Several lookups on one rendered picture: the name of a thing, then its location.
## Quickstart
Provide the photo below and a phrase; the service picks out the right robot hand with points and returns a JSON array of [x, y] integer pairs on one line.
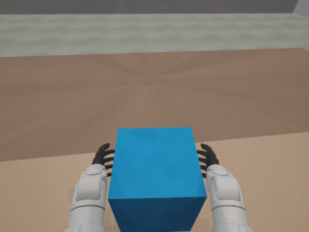
[[210, 158]]

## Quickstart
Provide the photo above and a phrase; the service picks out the robot left forearm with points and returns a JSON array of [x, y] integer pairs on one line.
[[89, 200]]

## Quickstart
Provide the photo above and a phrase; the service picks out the robot right forearm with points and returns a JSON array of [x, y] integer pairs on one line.
[[227, 204]]

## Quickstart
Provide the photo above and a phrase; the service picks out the left robot hand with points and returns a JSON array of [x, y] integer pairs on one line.
[[100, 157]]

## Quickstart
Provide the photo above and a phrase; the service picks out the carton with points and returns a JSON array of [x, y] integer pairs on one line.
[[156, 181]]

